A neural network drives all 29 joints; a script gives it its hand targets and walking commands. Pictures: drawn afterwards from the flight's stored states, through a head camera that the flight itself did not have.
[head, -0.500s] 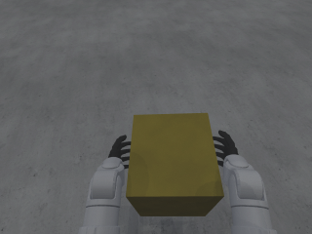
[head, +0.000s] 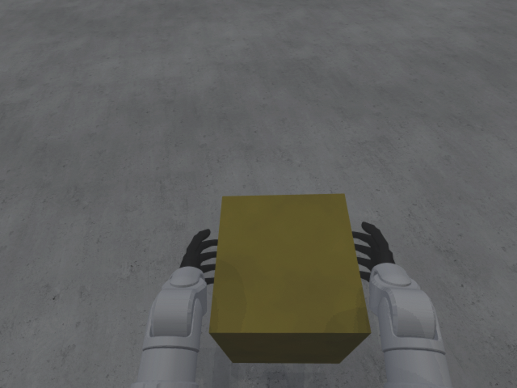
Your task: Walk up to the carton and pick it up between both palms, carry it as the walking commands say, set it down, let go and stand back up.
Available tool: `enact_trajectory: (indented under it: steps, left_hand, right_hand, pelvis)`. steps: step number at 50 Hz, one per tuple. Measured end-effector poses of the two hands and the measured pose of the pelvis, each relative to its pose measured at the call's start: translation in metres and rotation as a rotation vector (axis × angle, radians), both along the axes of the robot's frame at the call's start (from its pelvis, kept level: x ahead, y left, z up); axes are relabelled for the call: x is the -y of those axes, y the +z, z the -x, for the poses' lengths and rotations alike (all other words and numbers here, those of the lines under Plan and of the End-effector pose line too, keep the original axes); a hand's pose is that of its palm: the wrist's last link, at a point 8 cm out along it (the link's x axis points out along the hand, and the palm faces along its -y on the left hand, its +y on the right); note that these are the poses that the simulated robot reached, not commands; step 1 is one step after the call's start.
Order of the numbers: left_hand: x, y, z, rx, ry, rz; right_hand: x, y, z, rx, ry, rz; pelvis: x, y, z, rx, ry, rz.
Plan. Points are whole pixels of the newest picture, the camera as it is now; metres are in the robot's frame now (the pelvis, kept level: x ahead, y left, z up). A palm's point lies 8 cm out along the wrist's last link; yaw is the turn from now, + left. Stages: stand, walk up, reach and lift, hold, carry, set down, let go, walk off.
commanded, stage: carry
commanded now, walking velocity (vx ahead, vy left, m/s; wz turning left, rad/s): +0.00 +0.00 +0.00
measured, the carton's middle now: (284, 284) +0.29 -0.01 -0.04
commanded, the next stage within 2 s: none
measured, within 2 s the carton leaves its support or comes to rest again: neither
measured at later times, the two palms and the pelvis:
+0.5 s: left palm (200, 280) +0.26 +0.13 +0.03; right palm (389, 274) +0.27 -0.16 +0.03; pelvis +0.00 -0.01 +0.00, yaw +0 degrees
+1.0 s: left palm (202, 275) +0.27 +0.12 +0.03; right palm (388, 271) +0.28 -0.16 +0.03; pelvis +0.01 -0.01 +0.00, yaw +0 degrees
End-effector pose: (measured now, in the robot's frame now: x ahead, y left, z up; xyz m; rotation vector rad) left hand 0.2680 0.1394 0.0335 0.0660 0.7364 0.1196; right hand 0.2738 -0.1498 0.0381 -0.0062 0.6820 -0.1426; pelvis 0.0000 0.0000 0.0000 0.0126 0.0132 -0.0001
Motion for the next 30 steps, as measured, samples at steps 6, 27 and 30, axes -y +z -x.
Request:
enact_trajectory:
  steps: [6,27,30]
  left_hand:
    - [0.004,0.0,0.002,-0.002,-0.007,-0.003]
    - [0.013,-0.005,0.005,-0.011,-0.004,-0.004]
    - [0.013,-0.005,0.004,-0.014,-0.005,-0.011]
  right_hand:
    - [0.004,0.001,0.002,-0.002,-0.003,0.0]
    - [0.012,-0.004,0.004,-0.013,0.0,0.0]
    - [0.013,-0.005,0.003,-0.016,0.001,-0.002]
  pelvis:
    - [0.003,0.0,0.0,0.004,0.0,-0.001]
    - [0.012,0.001,0.002,0.003,0.0,-0.002]
    - [0.012,0.001,0.001,0.001,-0.001,-0.002]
